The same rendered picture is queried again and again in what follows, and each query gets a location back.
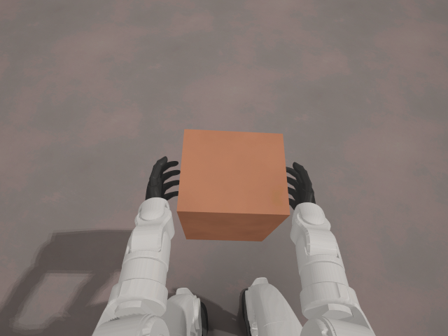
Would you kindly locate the robot left hand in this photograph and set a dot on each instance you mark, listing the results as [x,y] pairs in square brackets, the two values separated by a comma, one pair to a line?
[156,186]

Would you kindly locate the robot left forearm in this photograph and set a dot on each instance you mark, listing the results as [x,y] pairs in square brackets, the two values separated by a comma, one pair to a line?
[141,286]

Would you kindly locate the robot right thigh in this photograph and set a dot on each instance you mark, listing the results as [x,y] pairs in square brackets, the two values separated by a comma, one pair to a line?
[274,316]

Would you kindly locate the robot right forearm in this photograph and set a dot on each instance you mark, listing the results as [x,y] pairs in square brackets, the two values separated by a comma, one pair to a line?
[325,289]

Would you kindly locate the robot left shin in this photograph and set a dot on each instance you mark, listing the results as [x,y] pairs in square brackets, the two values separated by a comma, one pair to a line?
[186,291]

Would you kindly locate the carton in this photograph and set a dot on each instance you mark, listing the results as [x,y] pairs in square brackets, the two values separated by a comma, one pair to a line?
[233,185]

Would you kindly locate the robot right upper arm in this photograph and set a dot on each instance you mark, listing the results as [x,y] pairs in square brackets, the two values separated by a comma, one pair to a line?
[324,326]

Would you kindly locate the robot right hand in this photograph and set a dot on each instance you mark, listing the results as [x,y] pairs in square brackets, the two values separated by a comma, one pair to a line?
[303,191]

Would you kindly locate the robot left upper arm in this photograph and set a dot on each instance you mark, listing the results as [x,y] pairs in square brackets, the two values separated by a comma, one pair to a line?
[142,325]

